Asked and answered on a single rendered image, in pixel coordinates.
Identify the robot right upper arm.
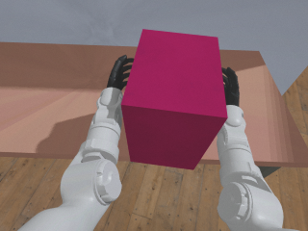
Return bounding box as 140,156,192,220
217,181,299,231

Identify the left robot hand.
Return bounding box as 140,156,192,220
107,55,134,90

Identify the carton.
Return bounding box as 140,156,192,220
120,29,228,170

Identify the robot left upper arm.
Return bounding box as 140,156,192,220
17,159,122,231

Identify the robot left forearm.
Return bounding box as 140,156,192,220
60,87,123,191

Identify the robot right forearm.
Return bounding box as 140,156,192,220
217,105,274,194

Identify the right robot hand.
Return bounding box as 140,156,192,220
221,66,240,107

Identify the table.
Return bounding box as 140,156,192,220
0,41,308,178

